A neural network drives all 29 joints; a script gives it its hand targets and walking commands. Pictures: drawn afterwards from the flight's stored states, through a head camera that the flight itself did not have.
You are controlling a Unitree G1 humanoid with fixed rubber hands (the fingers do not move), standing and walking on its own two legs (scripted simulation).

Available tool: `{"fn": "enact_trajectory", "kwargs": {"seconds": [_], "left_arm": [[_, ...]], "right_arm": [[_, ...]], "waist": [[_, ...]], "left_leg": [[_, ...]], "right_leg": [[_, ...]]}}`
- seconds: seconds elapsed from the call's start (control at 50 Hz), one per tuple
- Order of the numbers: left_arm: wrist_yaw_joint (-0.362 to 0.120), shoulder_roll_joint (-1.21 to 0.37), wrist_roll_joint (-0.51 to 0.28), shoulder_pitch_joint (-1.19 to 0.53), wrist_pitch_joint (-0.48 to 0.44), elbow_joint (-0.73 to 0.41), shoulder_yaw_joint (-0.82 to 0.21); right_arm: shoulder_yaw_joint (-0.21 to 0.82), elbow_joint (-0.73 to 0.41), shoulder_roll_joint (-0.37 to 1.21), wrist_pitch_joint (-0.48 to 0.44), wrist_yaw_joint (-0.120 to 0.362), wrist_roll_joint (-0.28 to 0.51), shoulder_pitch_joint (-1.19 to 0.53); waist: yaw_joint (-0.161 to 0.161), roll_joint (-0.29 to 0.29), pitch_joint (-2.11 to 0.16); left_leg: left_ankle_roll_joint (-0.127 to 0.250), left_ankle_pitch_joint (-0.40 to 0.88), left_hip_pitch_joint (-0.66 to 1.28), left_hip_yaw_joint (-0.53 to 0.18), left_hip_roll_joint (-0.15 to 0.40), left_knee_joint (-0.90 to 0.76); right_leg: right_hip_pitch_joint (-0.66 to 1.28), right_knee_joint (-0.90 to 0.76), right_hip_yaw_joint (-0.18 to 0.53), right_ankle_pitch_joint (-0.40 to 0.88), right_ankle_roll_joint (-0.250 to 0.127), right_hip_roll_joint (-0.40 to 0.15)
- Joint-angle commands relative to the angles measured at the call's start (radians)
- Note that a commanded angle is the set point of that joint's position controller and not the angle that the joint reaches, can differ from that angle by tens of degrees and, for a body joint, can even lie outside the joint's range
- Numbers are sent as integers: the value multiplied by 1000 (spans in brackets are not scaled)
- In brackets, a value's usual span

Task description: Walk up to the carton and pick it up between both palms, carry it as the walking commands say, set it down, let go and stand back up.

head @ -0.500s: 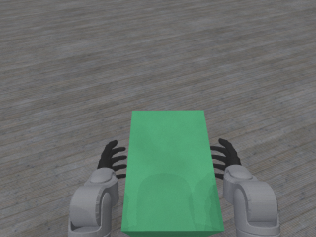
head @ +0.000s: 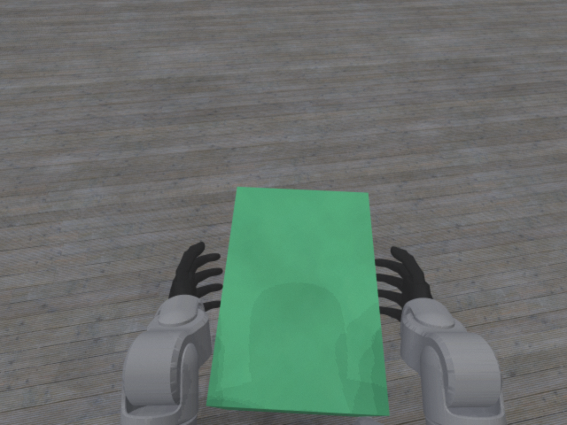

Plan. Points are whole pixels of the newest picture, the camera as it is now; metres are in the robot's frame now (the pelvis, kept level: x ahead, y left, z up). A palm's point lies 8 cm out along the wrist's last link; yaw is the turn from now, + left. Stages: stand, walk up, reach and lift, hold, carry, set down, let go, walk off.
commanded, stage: carry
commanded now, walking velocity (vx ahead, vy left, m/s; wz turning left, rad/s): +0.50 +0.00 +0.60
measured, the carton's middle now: (297, 302) +0.31 -0.01 -0.01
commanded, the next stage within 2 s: none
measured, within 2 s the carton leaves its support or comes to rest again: neither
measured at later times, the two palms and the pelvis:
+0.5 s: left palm (172, 159) +0.52 +0.19 +0.08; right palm (326, 128) +0.59 -0.07 +0.08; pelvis +0.29 -0.02 -0.01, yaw +14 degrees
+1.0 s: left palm (193, 91) +0.69 +0.17 +0.10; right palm (327, 79) +0.75 -0.09 +0.09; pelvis +0.44 -0.02 +0.00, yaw +13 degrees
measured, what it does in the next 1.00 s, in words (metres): walks ahead: right foot, then left foot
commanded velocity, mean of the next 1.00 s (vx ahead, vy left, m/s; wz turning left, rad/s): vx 0.05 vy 0.00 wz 0.06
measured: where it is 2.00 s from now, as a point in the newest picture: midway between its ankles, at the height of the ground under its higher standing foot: (250, 351)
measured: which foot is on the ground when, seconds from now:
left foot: down 0.00-0.16, up 0.18-0.40, down 0.42-0.96, up 0.98-1.00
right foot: up 0.00-0.16, down 0.18-0.44, up 0.46-0.64, down 0.66-0.82, up 0.84-0.92, down 0.94-1.00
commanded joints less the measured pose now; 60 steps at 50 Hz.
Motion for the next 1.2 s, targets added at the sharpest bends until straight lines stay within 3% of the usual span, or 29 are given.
{"fn": "enact_trajectory", "kwargs": {"seconds": [0.0, 0.08, 0.12, 0.14, 0.16, 0.18, 0.2, 0.24, 0.3, 0.38, 0.4, 0.44, 0.46, 0.52, 0.6, 0.68, 0.74, 0.78, 0.84, 0.86, 0.9, 0.92, 0.94, 0.96, 1.02, 1.1, 1.12, 1.14, 1.18], "left_arm": [[-250, -1023, -380, -346, -31, -160, -607], [-251, -968, -399, -364, -3, -159, -612], [-249, -945, -401, -369, 7, -136, -598], [-249, -937, -394, -379, 10, -124, -586], [-249, -928, -379, -329, 12, -94, -557], [-242, -917, -355, -305, 8, -62, -528], [-240, -936, -357, -265, 2, -31, -515], [-247, -976, -361, -327, -15, -65, -525], [-252, -1023, -393, -418, -27, -147, -549], [-260, -1020, -416, -385, -20, -140, -565], [-258, -1012, -413, -390, -17, -136, -568], [-257, -990, -428, -444, 3, -166, -597], [-256, -977, -426, -433, 14, -134, -592], [-259, -1006, -428, -415, 14, -94, -582], [-258, -1036, -413, -415, -2, -95, -562], [-259, -999, -391, -404, -7, -70, -541], [-252, -989, -389, -405, -17, -94, -531], [-245, -982, -391, -409, -24, -114, -529], [-243, -965, -407, -434, -21, -129, -543], [-246, -965, -409, -424, -19, -108, -549], [-256, -979, -414, -440, -15, -108, -565], [-258, -981, -405, -422, -11, -87, -558], [-261, -979, -397, -378, -7, -34, -544], [-257, -972, -393, -352, -12, -18, -537], [-269, -967, -380, -351, -27, 11, -537], [-275, -1014, -397, -409, -43, -47, -559], [-255, -1017, -468, -496, -39, -239, -591], [-260, -990, -403, -406, -17, -70, -558], [-258, -959, -409, -417, -13, -90, -554]], "right_arm": [[562, -156, 1000, -35, 249, 357, -360], [544, -162, 947, -13, 223, 336, -365], [540, -152, 930, -2, 212, 330, -391], [531, -130, 920, 4, 209, 328, -396], [525, -129, 903, 9, 211, 335, -431], [549, -126, 907, 18, 222, 347, -440], [569, -114, 928, 19, 226, 367, -451], [585, -75, 996, 11, 233, 380, -473], [571, -63, 1069, -9, 231, 377, -450], [555, -105, 1044, -17, 215, 357, -433], [552, -105, 1038, -13, 214, 352, -430], [518, -72, 1009, -10, 209, 337, -408], [508, -45, 995, -4, 207, 333, -394], [516, -38, 1025, -8, 212, 341, -403], [530, -60, 1050, -18, 222, 352, -446], [566, -73, 1041, -11, 219, 366, -477], [580, -92, 1045, -10, 215, 389, -479], [578, -95, 1049, -15, 213, 400, -469], [554, -84, 1040, -20, 206, 389, -452], [541, -76, 1027, -22, 202, 371, -437], [528, -60, 1007, -26, 202, 350, -418], [524, -63, 994, -27, 205, 348, -429], [528, -65, 984, -20, 206, 347, -452], [556, -66, 985, -14, 204, 366, -444], [582, -26, 992, -16, 219, 368, -461], [594, -73, 1059, -31, 232, 372, -492], [598, -229, 1061, -36, 210, 432, -564], [564, -63, 1033, -19, 215, 370, -479], [553, -37, 1014, -17, 211, 365, -454]], "waist": [[5, 145, -318], [-4, 162, -268], [5, 139, -314], [26, 79, -391], [65, 1, -466], [58, -282, -503], [55, -242, -499], [54, -152, -394], [47, -124, -326], [33, -126, -418], [25, -104, -434], [10, 165, -496], [2, 201, -483], [7, 147, -417], [25, 136, -429], [25, -98, -450], [29, -129, -428], [21, -21, -440], [5, 228, -394], [6, 216, -396], [28, 165, -433], [35, 74, -450], [49, -152, -433], [47, -210, -416], [52, -138, -365], [27, -110, -423], [32, 7, -448], [35, 83, -453], [35, 133, -420]], "left_leg": [[64, 542, 335, -170, 245, 20], [47, 693, 302, -147, 219, 67], [8, 891, 216, -42, 167, 200], [-28, 818, 95, 44, 137, 379], [-56, 535, -98, 53, 126, 572], [-105, -118, -381, 68, 20, 783], [-106, -250, -398, -1, 44, 831], [-101, -225, -409, -55, 157, 651], [-107, -172, -281, 55, 123, 360], [-102, 232, -38, 166, 97, 74], [-88, 335, 90, 126, 144, 54], [23, 914, 369, -169, 396, 167], [67, 1036, 422, -200, 444, 161], [43, 1087, 399, -92, 401, 171], [-21, 952, 287, 41, 313, 201], [-115, 517, -11, 123, 199, 293], [-146, 326, -92, 159, 145, 165], [-133, 621, 102, 164, 157, 123], [5, 1413, 614, -22, 320, 252], [17, 1402, 617, -31, 341, 272], [-41, 1011, 299, 102, 278, 336], [-72, 629, 57, 122, 231, 397], [-78, 4, -224, 130, 149, 523], [-96, -347, -356, 93, 72, 488], [-116, -263, -338, 76, 95, 333], [-86, 289, 10, 61, 155, 129], [-58, 646, 90, -24, 261, 243], [-25, 814, 150, -33, 311, 271], [-14, 908, 184, -16, 338, 272]], "right_leg": [[-62, -80, -43, 66, 3, 20], [14, -245, -105, 81, -27, 73], [265, -420, -183, 102, -53, 130], [534, -525, -195, 263, -60, 103], [798, -520, -80, 329, -91, -35], [992, -472, 267, 824, -230, -308], [948, -459, 282, 946, -285, -323], [865, -496, 134, 874, -237, -259], [688, -528, -47, 783, -216, -182], [616, -402, -178, 627, -131, -113], [513, -359, -179, 480, -93, -93], [245, -193, -142, -61, -20, -9], [156, -128, -113, -262, -19, 1], [141, -189, -65, -264, -35, 6], [349, -435, -122, 52, -43, 19], [658, -321, -52, 1061, -104, -87], [751, -260, -67, 1210, -124, -73], [582, -162, -128, 968, -99, -9], [-16, -266, -206, -247, -81, 144], [0, -368, -164, -245, -97, 125], [407, -605, -164, 193, -110, 86], [636, -536, -106, 585, -118, 18], [830, -437, 38, 1209, -133, -89], [936, -344, 117, 1541, -219, -163], [822, -345, 54, 1199, -272, -155], [511, -276, -21, 702, -156, -76], [426, -225, -36, 491, -114, -49], [353, -200, -44, 318, -99, -22], [297, -255, -64, 140, -88, 0]]}}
